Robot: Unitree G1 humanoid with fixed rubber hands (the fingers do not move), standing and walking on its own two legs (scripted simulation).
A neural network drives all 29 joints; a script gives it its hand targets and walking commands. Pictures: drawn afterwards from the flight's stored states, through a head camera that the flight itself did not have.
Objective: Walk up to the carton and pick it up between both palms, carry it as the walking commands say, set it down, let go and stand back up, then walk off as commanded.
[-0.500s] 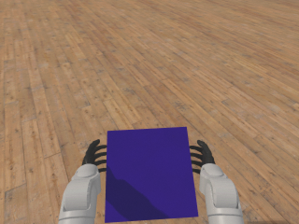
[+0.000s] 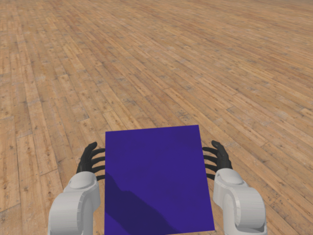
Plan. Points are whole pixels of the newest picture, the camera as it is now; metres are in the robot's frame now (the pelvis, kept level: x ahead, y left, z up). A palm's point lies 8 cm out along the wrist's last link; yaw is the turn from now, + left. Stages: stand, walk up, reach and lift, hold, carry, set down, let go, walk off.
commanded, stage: carry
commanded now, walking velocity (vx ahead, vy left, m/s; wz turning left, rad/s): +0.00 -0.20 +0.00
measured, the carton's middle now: (155, 178) +0.30 -0.01 +0.02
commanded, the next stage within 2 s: none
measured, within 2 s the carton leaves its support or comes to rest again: neither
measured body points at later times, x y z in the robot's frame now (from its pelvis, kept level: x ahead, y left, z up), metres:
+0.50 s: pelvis -0.02 -0.06 +0.00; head -0.02 -0.07 +0.45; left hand +0.26 +0.08 +0.09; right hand +0.25 -0.22 +0.08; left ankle -0.04 +0.10 -0.70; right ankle +0.03 -0.08 -0.73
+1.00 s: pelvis -0.02 -0.17 +0.00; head -0.01 -0.16 +0.45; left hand +0.25 -0.01 +0.09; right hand +0.26 -0.31 +0.08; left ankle -0.06 +0.01 -0.71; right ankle +0.01 -0.31 -0.73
